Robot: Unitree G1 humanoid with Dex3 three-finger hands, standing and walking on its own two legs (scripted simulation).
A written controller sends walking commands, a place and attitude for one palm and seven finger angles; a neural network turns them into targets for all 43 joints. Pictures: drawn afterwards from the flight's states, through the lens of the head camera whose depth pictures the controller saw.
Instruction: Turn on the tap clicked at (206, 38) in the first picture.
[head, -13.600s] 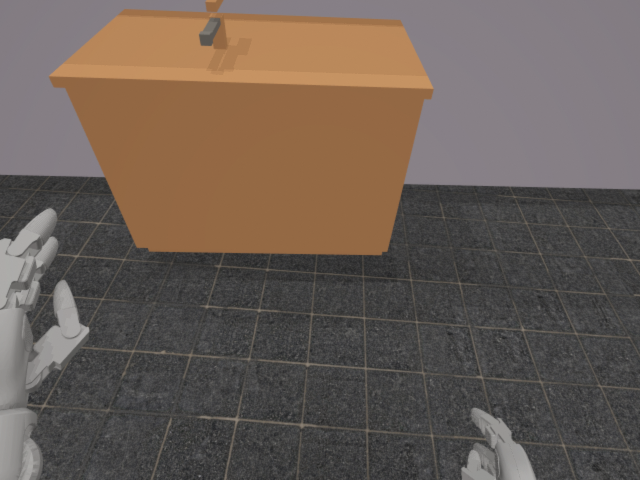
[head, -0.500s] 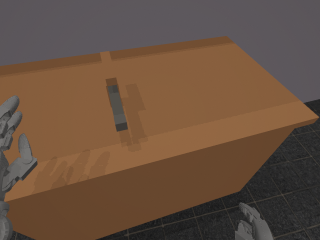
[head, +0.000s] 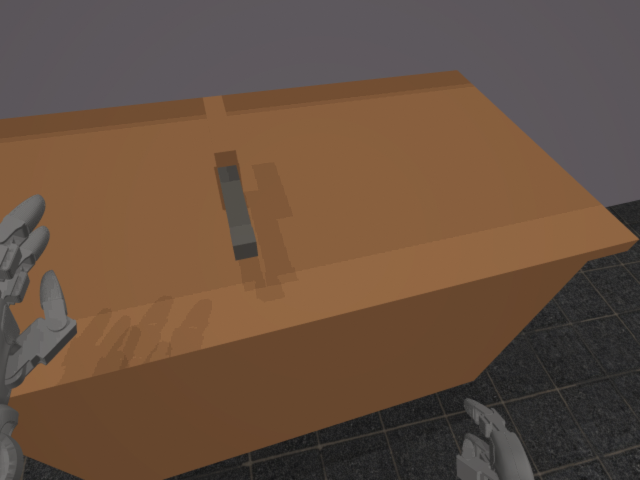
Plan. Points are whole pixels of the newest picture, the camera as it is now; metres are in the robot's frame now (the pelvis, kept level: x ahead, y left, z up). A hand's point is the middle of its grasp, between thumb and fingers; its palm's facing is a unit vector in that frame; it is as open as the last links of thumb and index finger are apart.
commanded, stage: shuffle to correct the standing spot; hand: left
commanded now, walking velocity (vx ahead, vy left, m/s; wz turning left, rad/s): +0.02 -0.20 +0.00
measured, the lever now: (244, 243) +0.36 +0.12 +0.10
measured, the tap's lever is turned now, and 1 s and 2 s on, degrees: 0 0 0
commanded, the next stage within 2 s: none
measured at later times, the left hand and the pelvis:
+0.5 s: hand (41, 322) +0.21 +0.26 +0.17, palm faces +0.36 -0.85 -0.38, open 7.4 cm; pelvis -0.01 +0.02 +0.00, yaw +1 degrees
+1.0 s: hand (61, 321) +0.21 +0.25 +0.17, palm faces +0.36 -0.85 -0.38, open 7.4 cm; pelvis +0.00 +0.00 +0.00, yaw +1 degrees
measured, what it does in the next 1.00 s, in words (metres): stands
